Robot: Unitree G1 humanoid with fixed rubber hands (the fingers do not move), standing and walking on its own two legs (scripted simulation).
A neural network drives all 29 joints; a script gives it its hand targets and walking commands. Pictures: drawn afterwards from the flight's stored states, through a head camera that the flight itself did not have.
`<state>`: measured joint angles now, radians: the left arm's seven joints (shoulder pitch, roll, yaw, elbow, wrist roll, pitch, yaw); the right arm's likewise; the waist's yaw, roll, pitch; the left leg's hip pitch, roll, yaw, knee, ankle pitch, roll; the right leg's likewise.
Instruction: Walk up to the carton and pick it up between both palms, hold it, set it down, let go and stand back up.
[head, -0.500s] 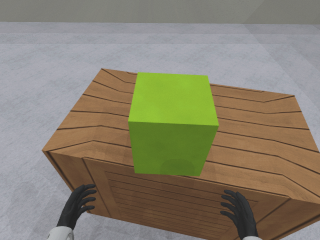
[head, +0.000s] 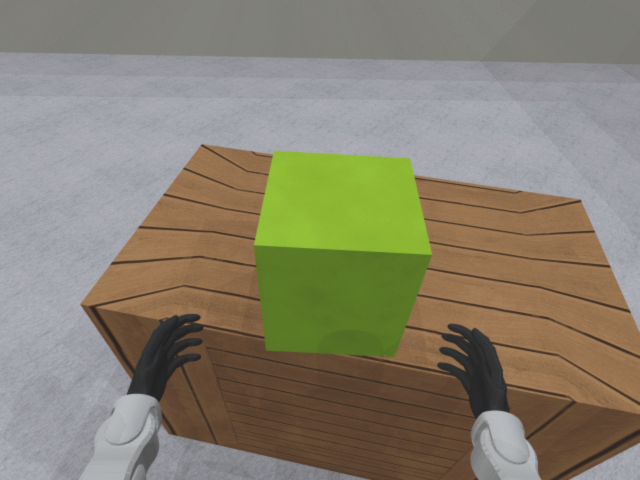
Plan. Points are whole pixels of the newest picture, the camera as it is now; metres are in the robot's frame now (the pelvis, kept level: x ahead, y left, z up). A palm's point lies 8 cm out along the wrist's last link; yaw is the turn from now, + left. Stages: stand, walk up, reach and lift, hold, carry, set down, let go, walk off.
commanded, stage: reach and lift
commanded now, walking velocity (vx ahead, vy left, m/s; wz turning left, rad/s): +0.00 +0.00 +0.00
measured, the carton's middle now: (336, 257) +0.45 +0.01 +0.01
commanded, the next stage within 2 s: none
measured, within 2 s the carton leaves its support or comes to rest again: neither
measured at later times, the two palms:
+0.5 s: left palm (165, 297) +0.32 +0.23 +0.06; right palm (491, 321) +0.32 -0.18 +0.06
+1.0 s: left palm (175, 227) +0.39 +0.23 +0.11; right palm (500, 254) +0.39 -0.19 +0.11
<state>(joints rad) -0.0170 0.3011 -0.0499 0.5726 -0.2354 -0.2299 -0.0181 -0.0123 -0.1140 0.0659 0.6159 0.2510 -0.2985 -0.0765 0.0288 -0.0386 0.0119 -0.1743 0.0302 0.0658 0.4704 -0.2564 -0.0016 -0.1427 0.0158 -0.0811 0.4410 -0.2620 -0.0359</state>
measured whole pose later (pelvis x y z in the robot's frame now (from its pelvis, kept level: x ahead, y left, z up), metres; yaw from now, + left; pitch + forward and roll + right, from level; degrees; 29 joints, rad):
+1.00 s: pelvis +0.00 +0.00 +0.00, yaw -1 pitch +4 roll -1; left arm -0.58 0.33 0.15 0.46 -0.19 0.39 0.00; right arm -0.57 -0.26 0.04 0.53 0.38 0.19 -0.14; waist -0.01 -0.02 -0.02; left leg -0.27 0.04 0.08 0.41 -0.21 0.00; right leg -0.24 0.03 -0.07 0.36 -0.20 -0.03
